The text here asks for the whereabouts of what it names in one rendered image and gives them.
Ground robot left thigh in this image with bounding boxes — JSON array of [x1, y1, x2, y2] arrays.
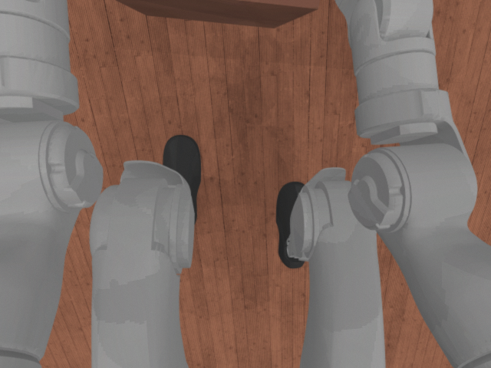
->
[[91, 178, 195, 368]]

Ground robot left forearm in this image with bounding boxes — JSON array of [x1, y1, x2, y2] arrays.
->
[[0, 0, 79, 123]]

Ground left robot upper arm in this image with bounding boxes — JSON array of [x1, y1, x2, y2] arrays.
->
[[0, 120, 103, 368]]

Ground robot right forearm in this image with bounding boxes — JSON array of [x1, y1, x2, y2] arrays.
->
[[335, 0, 477, 184]]

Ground robot left shin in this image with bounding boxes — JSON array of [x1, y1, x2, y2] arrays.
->
[[89, 160, 191, 257]]

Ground carton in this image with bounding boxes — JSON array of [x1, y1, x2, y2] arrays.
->
[[116, 0, 320, 28]]

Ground right robot upper arm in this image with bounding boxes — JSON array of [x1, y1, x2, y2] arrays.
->
[[348, 143, 491, 368]]

